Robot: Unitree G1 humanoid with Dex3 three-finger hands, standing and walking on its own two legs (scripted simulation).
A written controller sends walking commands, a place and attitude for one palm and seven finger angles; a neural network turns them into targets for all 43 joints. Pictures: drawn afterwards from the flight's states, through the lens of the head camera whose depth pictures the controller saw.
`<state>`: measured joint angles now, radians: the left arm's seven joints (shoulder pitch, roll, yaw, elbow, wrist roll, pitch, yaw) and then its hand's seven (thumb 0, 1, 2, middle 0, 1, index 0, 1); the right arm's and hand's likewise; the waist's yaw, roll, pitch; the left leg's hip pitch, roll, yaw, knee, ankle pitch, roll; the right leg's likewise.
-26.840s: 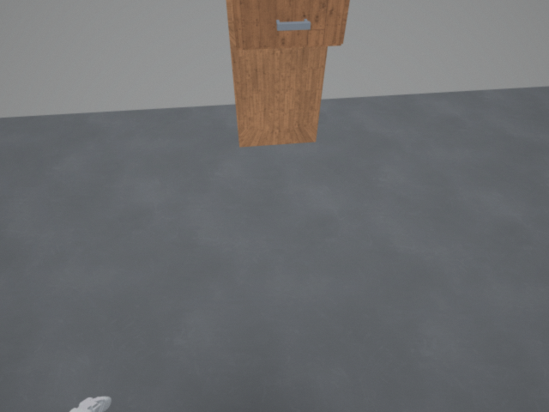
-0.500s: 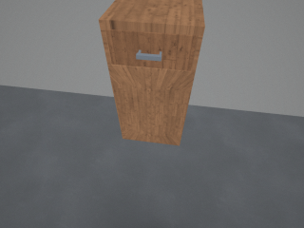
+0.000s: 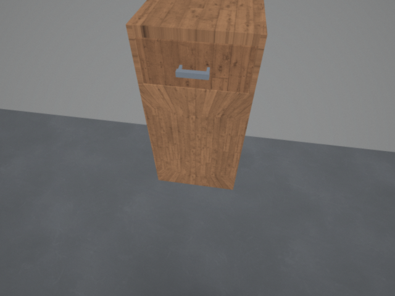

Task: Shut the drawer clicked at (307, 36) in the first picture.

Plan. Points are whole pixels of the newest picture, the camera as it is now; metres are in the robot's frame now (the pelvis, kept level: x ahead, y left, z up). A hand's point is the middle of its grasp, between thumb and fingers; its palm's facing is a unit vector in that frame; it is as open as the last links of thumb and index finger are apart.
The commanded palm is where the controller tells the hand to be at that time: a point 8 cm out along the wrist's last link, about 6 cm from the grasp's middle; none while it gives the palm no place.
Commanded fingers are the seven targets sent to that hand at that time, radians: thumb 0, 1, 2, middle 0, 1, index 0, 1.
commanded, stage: look to check the result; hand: left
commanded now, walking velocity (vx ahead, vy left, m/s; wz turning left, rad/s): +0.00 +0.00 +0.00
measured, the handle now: (193, 71) +0.82 +0.06 +0.02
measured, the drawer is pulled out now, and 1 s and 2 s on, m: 0.00 0.00 0.00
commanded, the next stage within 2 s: stand and wait in 0.08 s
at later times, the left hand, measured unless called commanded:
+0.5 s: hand out of the picture +0.00 +0.17 -0.17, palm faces +0.04 -0.98 -0.19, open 7.4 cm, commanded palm none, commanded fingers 0.00 0.90 0.90 -0.20 -0.30 -0.20 -0.30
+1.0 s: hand out of the picture -0.01 +0.17 -0.17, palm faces +0.04 -0.98 -0.20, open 7.4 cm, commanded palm none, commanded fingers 0.00 0.90 0.90 -0.20 -0.30 -0.20 -0.30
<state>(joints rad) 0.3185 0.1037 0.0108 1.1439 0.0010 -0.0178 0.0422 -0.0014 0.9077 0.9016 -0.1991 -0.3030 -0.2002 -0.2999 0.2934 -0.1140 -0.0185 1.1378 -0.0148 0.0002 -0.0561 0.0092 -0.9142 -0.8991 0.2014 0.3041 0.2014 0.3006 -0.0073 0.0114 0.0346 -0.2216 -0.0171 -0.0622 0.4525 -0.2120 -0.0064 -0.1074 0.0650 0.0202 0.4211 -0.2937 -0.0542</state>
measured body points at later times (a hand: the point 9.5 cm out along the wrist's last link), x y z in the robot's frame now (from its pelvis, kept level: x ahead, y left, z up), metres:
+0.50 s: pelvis +0.01 +0.00 +0.00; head +0.02 +0.00 +0.45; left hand +0.00 +0.22 -0.16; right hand -0.01 -0.21 -0.16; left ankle +0.02 +0.13 -0.74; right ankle -0.04 -0.09 -0.74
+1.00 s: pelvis +0.00 +0.00 +0.00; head +0.02 -0.01 +0.45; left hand -0.01 +0.22 -0.16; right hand -0.01 -0.22 -0.16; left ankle +0.02 +0.13 -0.74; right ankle -0.04 -0.09 -0.74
